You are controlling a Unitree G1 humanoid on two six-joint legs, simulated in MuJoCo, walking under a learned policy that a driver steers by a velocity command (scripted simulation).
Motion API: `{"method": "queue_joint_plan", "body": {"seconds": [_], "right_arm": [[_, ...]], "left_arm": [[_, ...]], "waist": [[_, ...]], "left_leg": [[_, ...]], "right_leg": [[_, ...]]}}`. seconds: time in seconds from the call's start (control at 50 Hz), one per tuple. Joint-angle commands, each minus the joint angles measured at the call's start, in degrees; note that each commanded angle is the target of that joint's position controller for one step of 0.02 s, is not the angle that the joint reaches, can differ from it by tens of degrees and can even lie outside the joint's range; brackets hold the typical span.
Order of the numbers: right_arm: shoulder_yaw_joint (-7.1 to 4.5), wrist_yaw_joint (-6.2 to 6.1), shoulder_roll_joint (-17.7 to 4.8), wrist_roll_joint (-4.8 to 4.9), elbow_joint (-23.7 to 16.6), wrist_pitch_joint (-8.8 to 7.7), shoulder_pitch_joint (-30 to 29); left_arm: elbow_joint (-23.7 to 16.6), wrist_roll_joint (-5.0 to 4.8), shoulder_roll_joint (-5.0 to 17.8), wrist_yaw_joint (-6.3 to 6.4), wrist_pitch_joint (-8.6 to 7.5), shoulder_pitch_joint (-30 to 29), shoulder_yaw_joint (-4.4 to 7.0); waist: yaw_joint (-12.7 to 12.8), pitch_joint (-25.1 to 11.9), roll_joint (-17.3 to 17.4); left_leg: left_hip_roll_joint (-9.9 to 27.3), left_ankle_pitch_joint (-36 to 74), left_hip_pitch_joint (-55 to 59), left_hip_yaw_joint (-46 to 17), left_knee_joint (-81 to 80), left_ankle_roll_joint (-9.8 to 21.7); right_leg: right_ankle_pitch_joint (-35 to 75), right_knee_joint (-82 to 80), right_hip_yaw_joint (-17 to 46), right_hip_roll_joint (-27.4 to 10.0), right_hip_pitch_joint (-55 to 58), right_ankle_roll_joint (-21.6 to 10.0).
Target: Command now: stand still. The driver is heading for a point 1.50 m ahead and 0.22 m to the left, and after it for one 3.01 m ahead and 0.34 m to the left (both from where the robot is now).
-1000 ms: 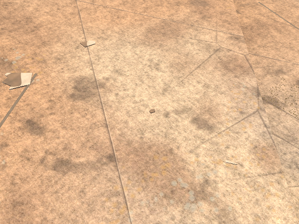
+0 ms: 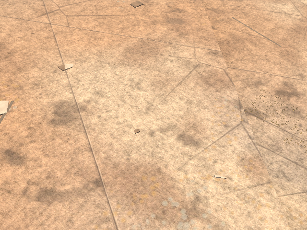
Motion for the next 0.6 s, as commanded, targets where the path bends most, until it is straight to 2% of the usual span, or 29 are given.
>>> {"method": "queue_joint_plan", "body": {"seconds": [0.02, 0.28, 0.6], "right_arm": [[-0.83, -0.24, -5.5, 0.01, -0.4, -0.49, 1.5], [-0.13, -0.59, -3.5, 0.0, 4.0, -0.48, 4.5], [-0.04, -0.88, -1.4, -0.04, 6.2, -0.54, 6.9]], "left_arm": [[0.2, -0.02, 4.9, 0.29, -0.38, 2.0, 0.57], [4.5, -0.1, 2.6, 0.72, -0.38, 3.1, -0.29], [6.6, -0.11, 0.5, 1.09, -0.39, 5.0, -0.63]], "waist": [[-0.1, 0.7, 1.0], [-0.2, 1.7, 0.8], [-0.4, 2.3, 0.7]], "left_leg": [[7.7, 6.0, -0.3, -7.5, -4.4, 1.2], [7.2, 6.1, -0.8, -7.5, -4.2, 1.2], [6.9, 6.2, -1.1, -7.6, -4.2, 1.4]], "right_leg": [[6.4, -2.6, 4.6, -5.7, -2.0, -1.4], [6.1, -2.0, 3.9, -6.0, -2.6, -1.2], [5.5, -1.2, 3.4, -6.1, -3.4, -0.9]]}}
